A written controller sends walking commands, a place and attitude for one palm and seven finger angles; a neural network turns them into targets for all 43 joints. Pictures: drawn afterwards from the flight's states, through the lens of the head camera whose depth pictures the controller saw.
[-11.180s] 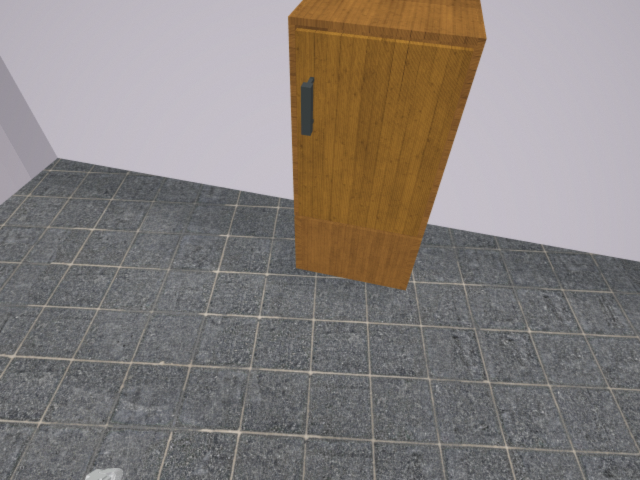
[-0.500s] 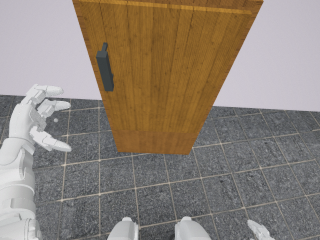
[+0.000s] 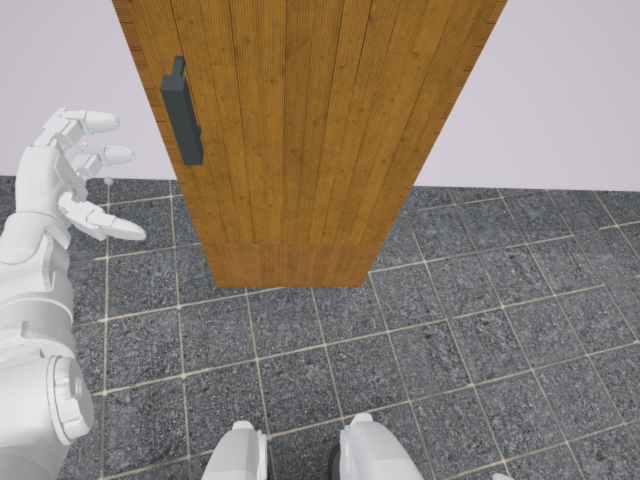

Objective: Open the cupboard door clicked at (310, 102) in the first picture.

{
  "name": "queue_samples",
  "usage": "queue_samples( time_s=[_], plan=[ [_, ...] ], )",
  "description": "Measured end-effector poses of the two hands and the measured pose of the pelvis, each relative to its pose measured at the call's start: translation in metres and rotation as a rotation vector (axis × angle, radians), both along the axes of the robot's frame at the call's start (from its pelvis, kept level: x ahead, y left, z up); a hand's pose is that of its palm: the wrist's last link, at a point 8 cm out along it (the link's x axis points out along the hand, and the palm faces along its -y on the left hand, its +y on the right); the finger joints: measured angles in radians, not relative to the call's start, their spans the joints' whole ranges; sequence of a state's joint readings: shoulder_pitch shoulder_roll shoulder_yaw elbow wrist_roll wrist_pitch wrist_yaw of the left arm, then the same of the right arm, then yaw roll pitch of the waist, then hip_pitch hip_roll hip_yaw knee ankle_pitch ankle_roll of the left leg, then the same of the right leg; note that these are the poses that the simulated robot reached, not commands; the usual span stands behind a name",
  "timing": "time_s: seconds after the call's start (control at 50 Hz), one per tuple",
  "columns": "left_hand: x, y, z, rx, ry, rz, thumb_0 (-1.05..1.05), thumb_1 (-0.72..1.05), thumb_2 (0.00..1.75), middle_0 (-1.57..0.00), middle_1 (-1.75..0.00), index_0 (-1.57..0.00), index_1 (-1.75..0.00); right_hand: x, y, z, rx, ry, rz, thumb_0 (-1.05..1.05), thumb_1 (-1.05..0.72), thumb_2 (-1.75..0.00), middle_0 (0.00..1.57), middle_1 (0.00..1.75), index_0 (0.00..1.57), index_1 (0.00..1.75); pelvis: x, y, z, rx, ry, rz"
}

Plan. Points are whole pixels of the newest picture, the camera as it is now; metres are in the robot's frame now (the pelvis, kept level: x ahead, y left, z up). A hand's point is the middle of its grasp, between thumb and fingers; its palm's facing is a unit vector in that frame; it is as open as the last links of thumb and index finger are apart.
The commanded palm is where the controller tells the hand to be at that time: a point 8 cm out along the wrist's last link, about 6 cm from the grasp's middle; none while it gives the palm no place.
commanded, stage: move the hooked fingers beside the handle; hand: left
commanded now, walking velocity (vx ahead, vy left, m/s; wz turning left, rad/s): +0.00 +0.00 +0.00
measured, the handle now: (186, 113) +0.57 +0.17 +0.06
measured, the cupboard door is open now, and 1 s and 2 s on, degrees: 0 0 0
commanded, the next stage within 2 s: slide the fingers in behind the handle in 1.16 s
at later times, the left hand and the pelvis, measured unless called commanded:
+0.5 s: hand (130, 143) +0.52 +0.23 +0.06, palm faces +0.01 -1.00 -0.01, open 14.0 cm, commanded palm +0.49 +0.28 +0.06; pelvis +0.01 +0.00 -0.01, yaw -1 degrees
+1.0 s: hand (128, 151) +0.51 +0.23 +0.06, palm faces +0.01 -1.00 +0.00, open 14.0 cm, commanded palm +0.49 +0.28 +0.06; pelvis +0.01 +0.00 -0.01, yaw -1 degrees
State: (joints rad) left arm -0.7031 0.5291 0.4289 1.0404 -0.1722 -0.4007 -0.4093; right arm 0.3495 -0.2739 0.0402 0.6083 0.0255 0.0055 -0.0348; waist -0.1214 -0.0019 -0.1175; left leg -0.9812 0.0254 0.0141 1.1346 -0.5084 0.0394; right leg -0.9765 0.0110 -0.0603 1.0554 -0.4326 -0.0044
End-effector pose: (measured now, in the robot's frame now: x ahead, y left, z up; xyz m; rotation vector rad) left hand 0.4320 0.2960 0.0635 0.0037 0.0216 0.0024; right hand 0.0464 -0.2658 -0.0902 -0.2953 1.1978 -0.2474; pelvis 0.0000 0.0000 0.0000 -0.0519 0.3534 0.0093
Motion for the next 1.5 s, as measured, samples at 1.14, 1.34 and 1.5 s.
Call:
queue_samples(
  time_s=[1.14, 1.34, 1.5],
  plan=[
    [0.049, -0.004, -0.008, -0.001, 0.009, 0.017, -0.02, -0.5, 0.3, -0.31, -1.2, -0.3, -1.2, -0.022, 0.008, -0.004, 0.006, 0.131, -0.051, 0.0, -0.9, -0.89, 0.2, 0.3, 0.2, 0.3, 0.007, 0.005, -0.006, -0.018, 0.053, -0.012],
    [0.046, -0.004, -0.007, -0.004, 0.012, 0.002, -0.02, -0.5, 0.3, -0.3, -1.2, -0.3, -1.2, -0.031, 0.009, -0.002, 0.001, 0.16, -0.054, 0.01, -0.9, -0.89, 0.2, 0.3, 0.2, 0.3, 0.006, 0.006, -0.005, -0.022, 0.051, -0.004],
    [0.051, -0.023, -0.009, -0.012, 0.005, -0.01, -0.02, -0.5, 0.3, -0.3, -1.2, -0.3, -1.2, -0.031, 0.007, -0.002, -0.001, 0.153, -0.055, 0.01, -0.9, -0.89, 0.2, 0.3, 0.2, 0.3, 0.006, 0.006, -0.005, -0.021, 0.053, -0.003]
  ],
)
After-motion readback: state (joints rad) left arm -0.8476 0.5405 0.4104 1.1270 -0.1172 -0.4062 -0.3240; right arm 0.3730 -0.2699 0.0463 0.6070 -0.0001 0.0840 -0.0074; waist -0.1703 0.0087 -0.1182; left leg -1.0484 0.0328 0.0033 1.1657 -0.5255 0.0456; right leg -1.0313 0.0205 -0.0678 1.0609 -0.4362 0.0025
